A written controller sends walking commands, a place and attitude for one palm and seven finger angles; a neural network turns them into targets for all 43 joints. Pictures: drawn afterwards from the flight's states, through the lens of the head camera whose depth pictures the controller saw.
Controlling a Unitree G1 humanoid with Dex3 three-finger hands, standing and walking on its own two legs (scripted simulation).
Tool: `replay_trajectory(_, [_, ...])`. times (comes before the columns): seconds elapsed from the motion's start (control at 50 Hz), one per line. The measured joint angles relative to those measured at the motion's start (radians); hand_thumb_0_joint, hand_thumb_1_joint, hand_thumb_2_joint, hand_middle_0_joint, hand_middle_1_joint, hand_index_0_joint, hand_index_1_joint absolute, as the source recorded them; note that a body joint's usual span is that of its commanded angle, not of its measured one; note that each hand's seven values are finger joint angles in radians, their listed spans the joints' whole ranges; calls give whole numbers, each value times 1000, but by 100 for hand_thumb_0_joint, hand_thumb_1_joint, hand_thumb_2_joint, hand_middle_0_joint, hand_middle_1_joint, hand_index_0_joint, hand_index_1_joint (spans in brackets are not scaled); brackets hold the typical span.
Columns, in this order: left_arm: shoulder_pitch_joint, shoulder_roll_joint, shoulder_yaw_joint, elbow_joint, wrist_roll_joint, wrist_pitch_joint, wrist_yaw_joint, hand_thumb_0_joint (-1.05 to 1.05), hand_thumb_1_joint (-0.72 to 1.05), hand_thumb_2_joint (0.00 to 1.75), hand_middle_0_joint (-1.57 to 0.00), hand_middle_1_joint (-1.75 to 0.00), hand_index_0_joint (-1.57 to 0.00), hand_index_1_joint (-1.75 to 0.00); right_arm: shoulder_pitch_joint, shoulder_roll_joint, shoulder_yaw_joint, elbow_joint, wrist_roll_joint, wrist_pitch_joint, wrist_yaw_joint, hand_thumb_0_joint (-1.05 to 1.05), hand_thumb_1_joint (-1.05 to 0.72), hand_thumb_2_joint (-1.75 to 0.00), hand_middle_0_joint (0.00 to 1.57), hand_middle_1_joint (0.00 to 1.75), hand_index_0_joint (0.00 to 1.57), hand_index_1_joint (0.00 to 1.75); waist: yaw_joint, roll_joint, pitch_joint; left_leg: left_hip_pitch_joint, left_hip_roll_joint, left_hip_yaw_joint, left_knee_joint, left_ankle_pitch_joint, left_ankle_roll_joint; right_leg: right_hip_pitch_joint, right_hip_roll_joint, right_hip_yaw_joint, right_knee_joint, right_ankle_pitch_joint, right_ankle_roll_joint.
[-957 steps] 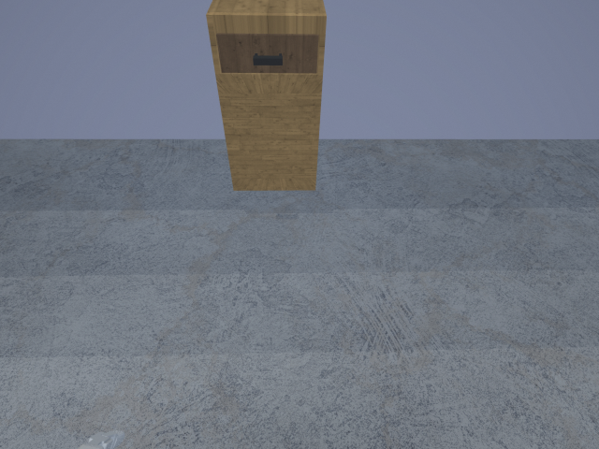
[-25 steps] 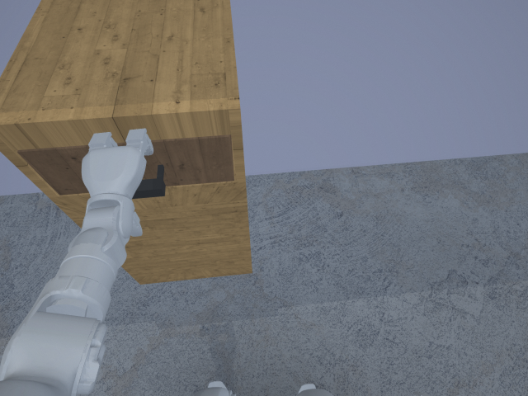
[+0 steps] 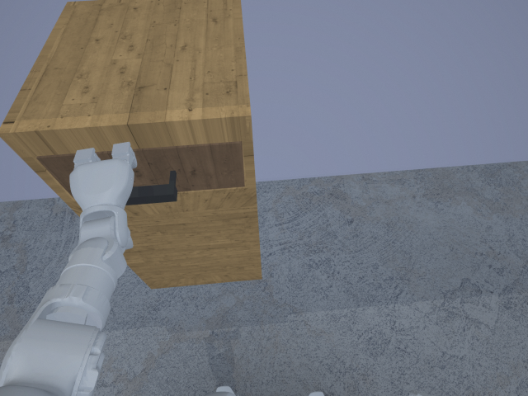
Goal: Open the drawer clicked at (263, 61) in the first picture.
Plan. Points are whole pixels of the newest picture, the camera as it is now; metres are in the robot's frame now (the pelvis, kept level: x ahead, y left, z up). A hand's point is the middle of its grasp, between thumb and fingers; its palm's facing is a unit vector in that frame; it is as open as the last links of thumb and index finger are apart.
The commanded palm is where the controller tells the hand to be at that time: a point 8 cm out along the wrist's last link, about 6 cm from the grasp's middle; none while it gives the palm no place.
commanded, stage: lower the fingers behind the handle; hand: left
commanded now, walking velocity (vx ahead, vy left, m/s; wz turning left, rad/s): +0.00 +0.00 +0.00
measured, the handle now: (149, 185) +0.50 +0.23 -0.05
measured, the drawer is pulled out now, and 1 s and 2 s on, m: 0.00 0.00 0.00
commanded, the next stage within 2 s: lift the fingers back up to retry in 1.52 s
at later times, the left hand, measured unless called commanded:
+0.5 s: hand (140, 212) +0.43 +0.23 -0.03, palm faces +0.01 +0.01 -1.00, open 13.8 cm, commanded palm +0.41 +0.23 +0.03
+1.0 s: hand (138, 216) +0.42 +0.24 -0.03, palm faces +0.04 -0.02 -1.00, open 14.0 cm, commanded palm +0.40 +0.22 +0.00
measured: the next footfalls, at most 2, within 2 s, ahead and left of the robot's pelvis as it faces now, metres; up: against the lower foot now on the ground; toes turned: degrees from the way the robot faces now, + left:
none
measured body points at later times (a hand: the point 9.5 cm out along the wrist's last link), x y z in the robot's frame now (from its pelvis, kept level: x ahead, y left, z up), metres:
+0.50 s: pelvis -0.01 +0.00 -0.02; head +0.09 +0.00 +0.42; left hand +0.42 +0.23 +0.02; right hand +0.04 -0.26 -0.16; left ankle -0.01 +0.10 -0.70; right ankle -0.02 -0.12 -0.70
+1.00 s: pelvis -0.02 +0.00 -0.03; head +0.08 +0.01 +0.41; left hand +0.42 +0.23 +0.02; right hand +0.04 -0.28 -0.16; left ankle -0.01 +0.10 -0.70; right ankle -0.02 -0.11 -0.70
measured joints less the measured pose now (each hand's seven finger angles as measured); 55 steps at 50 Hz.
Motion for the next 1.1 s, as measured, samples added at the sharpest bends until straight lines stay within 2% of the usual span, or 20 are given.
replay_trajectory(0.04, [9,10,-33,37,-40,56,-76,1,-49,30,-32,-120,-32,-120,14,5,9,-3,14,8,-4,1,-91,-90,20,30,20,30,4,4,3,29,-3,-4,-29,12,0,31,-3,-3,-29,11,0])
replay_trajectory(0.08, [22,18,-72,35,-85,53,-168,0,-49,30,-32,-120,-32,-120,31,11,16,-5,20,6,-19,1,-91,-90,20,30,21,30,2,-1,17,59,-9,-17,-52,23,0,67,-8,-16,-55,18,-1])
replay_trajectory(0.12, [35,19,-99,2,-111,-16,-244,0,-49,30,-32,-120,-32,-120,47,16,20,-4,18,-9,-39,1,-91,-90,20,30,21,30,-1,-13,29,75,-15,-33,-61,29,-1,91,-13,-31,-69,20,-3])
replay_trajectory(0.16, [47,22,-102,-41,-99,-97,-271,0,-49,30,-32,-120,-32,-121,59,16,18,-1,11,-26,-55,1,-91,-90,20,30,21,30,-1,-26,31,70,-18,-44,-52,28,-3,92,-16,-43,-64,15,-5])
replay_trajectory(0.2, [55,28,-96,-83,-72,-197,-267,0,-49,30,-33,-120,-32,-121,65,10,9,1,3,-39,-62,1,-91,-90,20,30,21,30,-3,-33,27,47,-19,-51,-28,19,-5,73,-15,-51,-44,7,-7])
replay_trajectory(0.24, [45,29,-89,-105,-34,-279,-226,0,-49,30,-33,-120,-32,-121,65,2,-4,5,-5,-51,-62,1,-91,-90,20,30,21,30,-5,-34,17,5,-17,-53,12,5,-5,34,-13,-54,-9,-5,-7])
replay_trajectory(0.28, [23,23,-63,-101,2,-332,-161,0,-49,30,-33,-120,-32,-121,55,-6,-14,10,-11,-57,-53,1,-91,-90,20,30,21,30,-9,-33,5,-50,-13,-51,59,-10,-5,-22,-10,-54,37,-19,-7])
replay_trajectory(0.3, [11,19,-47,-93,17,-339,-125,0,-49,30,-33,-120,-32,-121,50,-10,-18,11,-14,-58,-47,1,-91,-90,20,30,21,30,-12,-32,-1,-79,-12,-48,81,-17,-4,-53,-9,-52,60,-26,-8])
replay_trajectory(0.34, [-12,10,-17,-63,33,-314,-52,0,-49,30,-32,-120,-32,-120,39,-13,-22,11,-20,-57,-31,1,-91,-90,20,30,21,30,-19,-28,-9,-130,-7,-41,118,-28,-3,-107,-5,-46,100,-35,-6])
replay_trajectory(0.38, [-30,3,10,-21,43,-255,7,0,-49,30,-32,-120,-32,-120,31,-12,-21,11,-25,-51,-16,1,-91,-90,20,30,20,30,-24,-24,-13,-167,-3,-33,141,-34,-3,-149,-2,-39,127,-40,-3])
replay_trajectory(0.44, [-39,0,22,34,48,-151,51,1,-49,30,-31,-120,-32,-120,30,-5,-15,12,-23,-35,1,1,-91,-90,20,30,20,30,-28,-14,-9,-187,2,-24,149,-34,-2,-174,3,-30,137,-37,-2])
replay_trajectory(0.48, [-40,-4,7,35,39,-106,46,0,-49,30,-29,-120,-32,-120,37,3,-10,18,-19,-26,3,1,-91,-90,20,30,20,30,-28,-9,-2,-176,5,-21,136,-29,-2,-164,6,-26,124,-30,-2])
replay_trajectory(0.54, [-48,-7,-3,62,5,-67,-4,0,-49,30,-29,-120,-32,-120,55,18,2,33,-8,-16,-6,1,-91,-90,20,30,21,30,-34,-8,-3,-136,7,-19,100,-18,-2,-126,8,-22,89,-17,-4])
replay_trajectory(0.6, [-56,9,-9,98,-17,-67,-60,0,-49,30,-29,-120,-32,-120,78,24,20,36,0,-14,-20,1,-91,-90,20,30,21,30,-49,-13,-8,-95,10,-19,67,-9,-4,-85,10,-21,55,-7,-7])
replay_trajectory(0.7, [-49,56,-11,105,-5,-142,-112,1,-49,30,-30,-123,-32,-120,111,12,23,20,3,-24,-35,1,-91,-90,20,30,21,30,-59,-18,-15,-85,13,-23,62,-10,-8,-73,14,-24,45,-5,-11])
replay_trajectory(0.8, [-27,70,-1,56,-1,-224,-87,1,-49,30,-27,-124,-31,-119,123,-10,-2,16,-2,-35,-31,1,-91,-90,20,30,21,30,-37,-19,-25,-136,12,-26,106,-26,-7,-123,14,-29,89,-23,-11])
replay_trajectory(0.86, [-16,60,5,35,5,-244,-48,0,-49,30,-25,-125,-30,-119,115,-18,-14,21,-6,-37,-22,1,-91,-90,20,30,21,30,-23,-21,-35,-171,11,-27,137,-36,-5,-157,12,-31,120,-35,-9])
replay_trajectory(0.98, [-40,23,-18,52,25,-203,38,0,-49,30,-23,-124,-27,-121,76,-16,-17,27,-9,-34,-3,1,-91,-90,20,30,20,30,-13,-22,-47,-221,5,-36,180,-46,-4,-201,7,-43,161,-49,-8])
replay_trajectory(1.1, [-107,-4,-59,112,27,-110,50,0,-49,30,-26,-122,-26,-128,43,3,5,13,-3,-26,3,1,-91,-90,20,30,21,30,-22,-24,-43,-232,0,-45,184,-36,-3,-209,2,-52,164,-42,-7])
